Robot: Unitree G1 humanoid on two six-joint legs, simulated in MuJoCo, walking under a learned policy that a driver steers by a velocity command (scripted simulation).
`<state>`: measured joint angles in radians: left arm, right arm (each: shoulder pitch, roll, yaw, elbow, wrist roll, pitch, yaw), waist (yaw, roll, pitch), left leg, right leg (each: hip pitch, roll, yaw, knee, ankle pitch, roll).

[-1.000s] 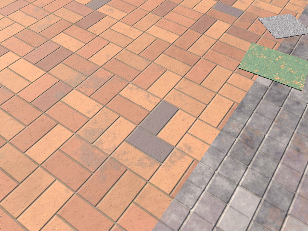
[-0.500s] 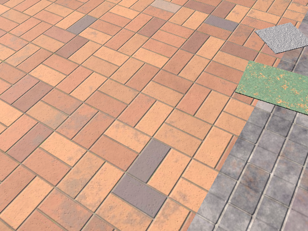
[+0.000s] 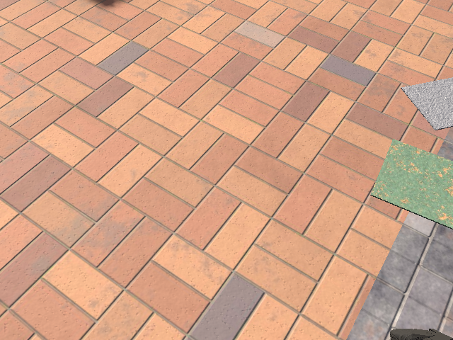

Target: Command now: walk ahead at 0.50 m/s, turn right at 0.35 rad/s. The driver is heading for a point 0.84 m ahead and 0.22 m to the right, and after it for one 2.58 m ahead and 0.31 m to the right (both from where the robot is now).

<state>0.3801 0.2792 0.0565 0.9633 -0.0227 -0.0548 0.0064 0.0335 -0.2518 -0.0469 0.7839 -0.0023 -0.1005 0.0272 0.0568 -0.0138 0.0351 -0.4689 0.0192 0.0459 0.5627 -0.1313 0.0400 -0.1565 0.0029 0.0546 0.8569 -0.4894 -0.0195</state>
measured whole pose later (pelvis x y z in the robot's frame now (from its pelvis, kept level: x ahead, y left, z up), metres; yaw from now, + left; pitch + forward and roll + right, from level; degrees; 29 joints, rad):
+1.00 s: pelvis +0.56 -0.13 +0.00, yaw -28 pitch +2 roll +0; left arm 0.38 0.29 0.08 0.84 -0.01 -0.04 0.02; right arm 0.03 -0.27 -0.05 0.77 -0.01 -0.13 0.04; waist 0.07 0.00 0.01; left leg -0.47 -0.01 0.02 0.50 -0.07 0.04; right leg -0.03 0.06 0.14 0.56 -0.47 -0.06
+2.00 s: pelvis +0.78 -0.21 +0.02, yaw -1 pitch +2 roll -3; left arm 0.09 0.32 0.10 0.80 0.01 0.02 0.05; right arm 0.23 -0.30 -0.07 0.69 0.00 0.03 -0.02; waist -0.01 -0.03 0.04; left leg -0.31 -0.01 -0.05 0.50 -0.23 0.05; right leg -0.57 0.00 0.01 1.08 -0.40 0.05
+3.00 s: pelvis +0.79 -0.21 +0.01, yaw +8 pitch -2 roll +0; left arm 0.16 0.27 0.04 1.01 0.00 0.01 0.03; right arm 0.23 -0.23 -0.02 0.82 -0.01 0.00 -0.02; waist 0.02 0.00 0.04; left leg -0.18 -0.02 -0.05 0.52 -0.30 0.01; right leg -0.20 -0.04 0.04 0.49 -0.26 0.06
